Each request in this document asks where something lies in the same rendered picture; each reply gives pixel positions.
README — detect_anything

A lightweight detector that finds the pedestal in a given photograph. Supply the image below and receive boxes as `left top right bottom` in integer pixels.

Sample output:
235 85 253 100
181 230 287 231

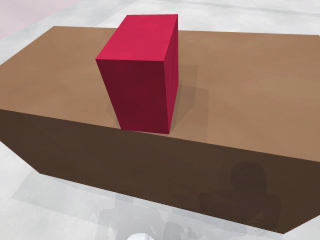
0 26 320 234

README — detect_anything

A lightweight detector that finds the carton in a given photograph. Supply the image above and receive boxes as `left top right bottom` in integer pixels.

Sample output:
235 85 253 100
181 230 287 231
95 14 179 135

